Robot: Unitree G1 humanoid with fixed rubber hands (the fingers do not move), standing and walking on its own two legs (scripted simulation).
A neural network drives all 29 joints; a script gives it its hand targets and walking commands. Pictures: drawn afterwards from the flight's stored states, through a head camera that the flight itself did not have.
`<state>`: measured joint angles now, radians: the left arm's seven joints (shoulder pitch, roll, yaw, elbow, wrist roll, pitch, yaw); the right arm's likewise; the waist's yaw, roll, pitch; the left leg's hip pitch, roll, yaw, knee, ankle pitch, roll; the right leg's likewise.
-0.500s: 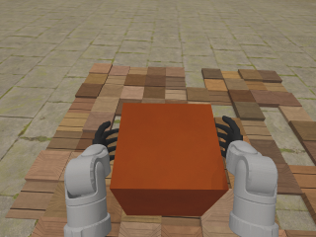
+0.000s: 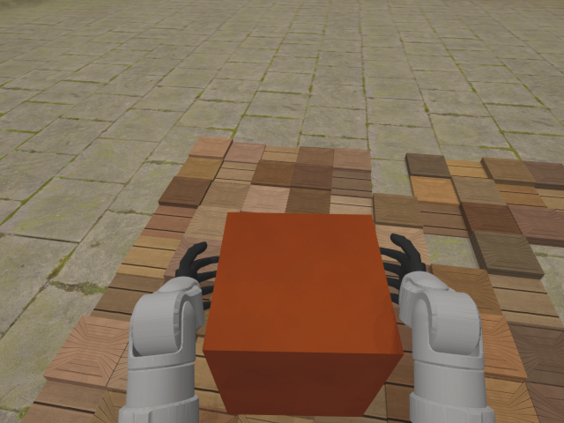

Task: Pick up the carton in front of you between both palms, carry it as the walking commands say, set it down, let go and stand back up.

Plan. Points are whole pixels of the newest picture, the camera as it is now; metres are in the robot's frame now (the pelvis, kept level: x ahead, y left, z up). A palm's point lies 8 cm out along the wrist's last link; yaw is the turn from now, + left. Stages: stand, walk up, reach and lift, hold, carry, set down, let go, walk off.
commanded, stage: carry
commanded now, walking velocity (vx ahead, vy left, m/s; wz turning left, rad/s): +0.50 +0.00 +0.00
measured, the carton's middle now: (297, 318) +0.28 +0.01 +0.01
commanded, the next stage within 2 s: none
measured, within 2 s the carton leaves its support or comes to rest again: neither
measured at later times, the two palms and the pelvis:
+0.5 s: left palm (208, 116) +0.64 +0.20 +0.16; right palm (357, 116) +0.62 -0.10 +0.17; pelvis +0.26 +0.06 +0.02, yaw -2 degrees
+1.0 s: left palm (252, 91) +0.92 +0.15 +0.10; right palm (360, 89) +0.92 -0.15 +0.10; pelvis +0.56 +0.01 +0.02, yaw +0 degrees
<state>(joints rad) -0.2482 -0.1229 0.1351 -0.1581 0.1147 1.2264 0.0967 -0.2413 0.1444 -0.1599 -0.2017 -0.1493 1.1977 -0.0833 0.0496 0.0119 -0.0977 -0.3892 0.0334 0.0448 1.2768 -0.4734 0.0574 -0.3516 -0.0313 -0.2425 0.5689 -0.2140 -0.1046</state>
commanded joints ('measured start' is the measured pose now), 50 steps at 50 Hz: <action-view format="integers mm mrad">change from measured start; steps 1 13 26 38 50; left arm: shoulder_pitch -660 -923 -1227 -1148 -1144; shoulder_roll -919 -830 -928 -1001 -1033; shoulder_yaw -709 -648 -518 -540 -574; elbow -88 0 161 214 51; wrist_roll -456 -505 -494 -441 -481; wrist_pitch -16 -18 63 10 -68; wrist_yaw -271 -214 -162 -180 -224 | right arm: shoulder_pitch -554 -896 -1182 -1123 -1176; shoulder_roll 893 823 890 959 1102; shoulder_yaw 722 673 517 527 666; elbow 3 71 168 260 147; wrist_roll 412 533 523 514 571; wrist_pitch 18 18 94 45 -19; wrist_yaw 236 193 171 228 201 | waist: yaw -49 -31 -117 -124 -37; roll -13 -78 41 145 -86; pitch -175 -237 -403 -231 -414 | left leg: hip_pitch -309 -1 544 598 -255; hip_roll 110 -41 256 132 43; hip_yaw -40 187 -212 44 -62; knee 6 -689 -919 -922 -115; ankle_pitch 76 348 516 706 132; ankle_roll -11 -3 141 82 -32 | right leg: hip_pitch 262 271 -473 -381 531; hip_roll -324 -185 -74 10 -284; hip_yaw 457 103 257 89 490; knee -357 -155 560 15 -297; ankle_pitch -166 235 -15 314 301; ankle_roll -89 -17 53 59 -67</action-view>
